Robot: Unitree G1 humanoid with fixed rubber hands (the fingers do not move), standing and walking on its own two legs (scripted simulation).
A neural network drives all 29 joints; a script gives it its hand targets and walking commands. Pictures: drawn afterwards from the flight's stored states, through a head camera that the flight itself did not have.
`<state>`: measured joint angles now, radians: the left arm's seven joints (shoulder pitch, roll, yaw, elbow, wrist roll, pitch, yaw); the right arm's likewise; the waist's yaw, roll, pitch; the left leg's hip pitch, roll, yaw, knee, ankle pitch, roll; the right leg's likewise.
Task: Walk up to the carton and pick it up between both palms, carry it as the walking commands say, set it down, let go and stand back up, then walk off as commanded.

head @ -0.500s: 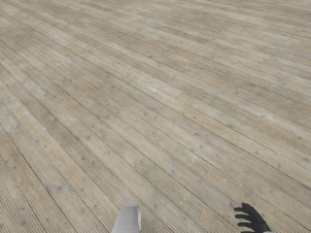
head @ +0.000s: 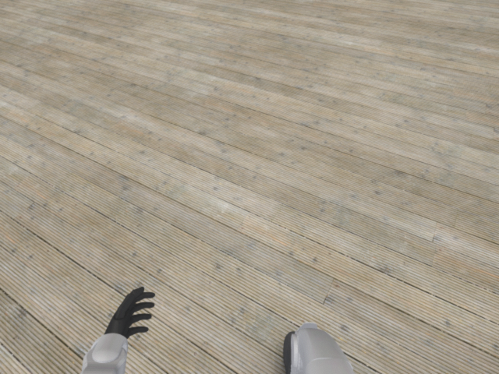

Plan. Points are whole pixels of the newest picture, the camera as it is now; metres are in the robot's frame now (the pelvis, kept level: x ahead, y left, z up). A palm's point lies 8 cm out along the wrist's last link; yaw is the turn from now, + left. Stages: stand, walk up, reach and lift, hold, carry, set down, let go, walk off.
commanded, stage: stand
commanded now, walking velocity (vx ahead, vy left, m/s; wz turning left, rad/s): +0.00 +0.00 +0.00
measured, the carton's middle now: out of the picture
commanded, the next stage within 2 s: none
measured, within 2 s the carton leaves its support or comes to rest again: neither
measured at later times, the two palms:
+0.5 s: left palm (84, 327) +0.27 +0.32 -0.13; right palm (300, 210) +0.47 -0.15 -0.12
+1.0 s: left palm (105, 269) +0.39 +0.30 -0.13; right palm (307, 241) +0.39 -0.15 -0.13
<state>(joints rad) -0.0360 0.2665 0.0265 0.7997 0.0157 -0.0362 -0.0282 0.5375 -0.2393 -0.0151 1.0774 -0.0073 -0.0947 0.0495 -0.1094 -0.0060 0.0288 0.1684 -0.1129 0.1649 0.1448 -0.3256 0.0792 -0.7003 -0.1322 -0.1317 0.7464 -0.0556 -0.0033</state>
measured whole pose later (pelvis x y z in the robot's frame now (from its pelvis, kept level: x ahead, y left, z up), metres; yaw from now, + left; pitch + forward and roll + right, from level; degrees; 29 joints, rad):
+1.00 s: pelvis +0.40 +0.08 +0.01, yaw +1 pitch -2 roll -1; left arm 0.31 0.16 -0.01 1.10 0.00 -0.01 0.03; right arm 0.29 -0.18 0.00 1.11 -0.01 0.00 -0.01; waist -0.03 0.02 0.00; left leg -0.26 0.05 0.09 0.38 -0.09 0.01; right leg -0.11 -0.01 -0.09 0.39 -0.25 -0.01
